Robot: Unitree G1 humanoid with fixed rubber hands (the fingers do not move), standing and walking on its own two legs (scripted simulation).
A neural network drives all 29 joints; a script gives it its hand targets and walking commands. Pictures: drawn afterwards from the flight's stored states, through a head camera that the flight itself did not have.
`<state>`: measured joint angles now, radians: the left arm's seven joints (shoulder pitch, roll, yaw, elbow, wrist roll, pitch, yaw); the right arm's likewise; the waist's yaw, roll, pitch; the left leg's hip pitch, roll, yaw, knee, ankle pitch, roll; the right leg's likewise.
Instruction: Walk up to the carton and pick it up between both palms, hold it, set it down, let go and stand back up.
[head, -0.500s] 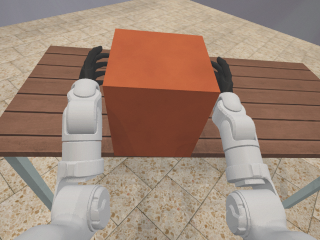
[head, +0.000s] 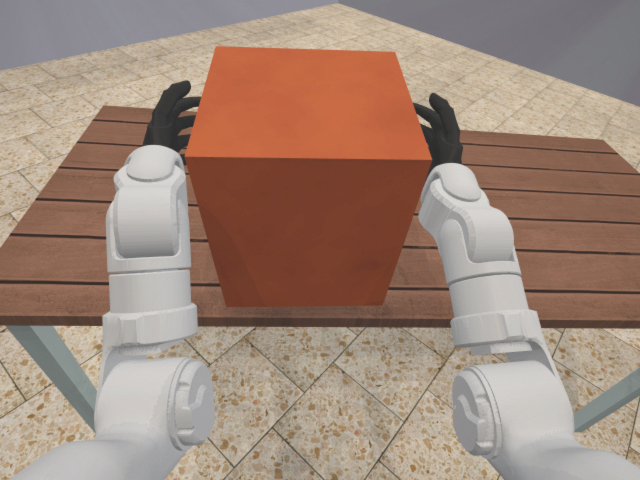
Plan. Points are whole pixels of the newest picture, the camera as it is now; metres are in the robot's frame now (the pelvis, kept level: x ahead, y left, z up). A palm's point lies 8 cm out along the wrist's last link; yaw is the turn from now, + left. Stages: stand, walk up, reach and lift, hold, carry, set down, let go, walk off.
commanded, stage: reach and lift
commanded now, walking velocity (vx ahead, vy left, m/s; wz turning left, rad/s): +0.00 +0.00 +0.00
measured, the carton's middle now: (306, 186) +0.41 -0.01 +0.18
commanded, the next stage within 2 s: hold in 0.46 s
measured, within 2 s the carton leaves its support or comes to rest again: neither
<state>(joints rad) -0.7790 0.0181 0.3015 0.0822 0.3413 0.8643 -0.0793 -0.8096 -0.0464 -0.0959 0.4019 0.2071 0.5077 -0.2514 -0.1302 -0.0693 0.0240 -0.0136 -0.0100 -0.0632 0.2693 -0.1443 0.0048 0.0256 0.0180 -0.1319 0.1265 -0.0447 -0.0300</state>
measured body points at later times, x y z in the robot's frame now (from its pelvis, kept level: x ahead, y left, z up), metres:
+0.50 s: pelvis -0.01 +0.00 +0.00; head -0.04 +0.04 +0.45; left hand +0.40 +0.14 +0.26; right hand +0.39 -0.16 +0.27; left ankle +0.01 +0.11 -0.75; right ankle +0.03 -0.10 -0.75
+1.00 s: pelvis -0.01 -0.01 +0.00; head -0.06 +0.02 +0.44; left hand +0.37 +0.16 +0.29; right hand +0.37 -0.14 +0.30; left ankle +0.01 +0.11 -0.75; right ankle +0.03 -0.10 -0.75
